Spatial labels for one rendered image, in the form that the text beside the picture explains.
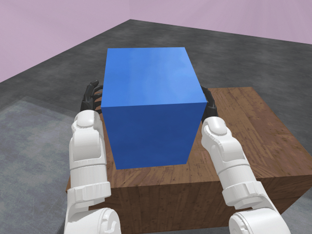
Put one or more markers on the pedestal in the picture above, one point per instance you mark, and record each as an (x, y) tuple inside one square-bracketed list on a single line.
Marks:
[(189, 196)]

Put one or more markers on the left robot upper arm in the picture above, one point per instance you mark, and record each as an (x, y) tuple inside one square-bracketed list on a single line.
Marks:
[(99, 221)]

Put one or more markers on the robot right hand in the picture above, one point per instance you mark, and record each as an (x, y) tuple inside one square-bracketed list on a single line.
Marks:
[(210, 109)]

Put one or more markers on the right robot upper arm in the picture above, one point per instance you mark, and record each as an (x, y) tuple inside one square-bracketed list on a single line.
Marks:
[(263, 220)]

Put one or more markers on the robot left hand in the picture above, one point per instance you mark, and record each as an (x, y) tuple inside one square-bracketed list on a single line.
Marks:
[(88, 102)]

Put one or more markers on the right robot forearm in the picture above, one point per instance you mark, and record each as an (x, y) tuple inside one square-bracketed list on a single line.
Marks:
[(240, 188)]

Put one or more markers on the carton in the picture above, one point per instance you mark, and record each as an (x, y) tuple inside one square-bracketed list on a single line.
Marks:
[(152, 105)]

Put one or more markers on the left robot forearm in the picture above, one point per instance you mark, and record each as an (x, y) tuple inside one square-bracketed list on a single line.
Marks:
[(87, 156)]

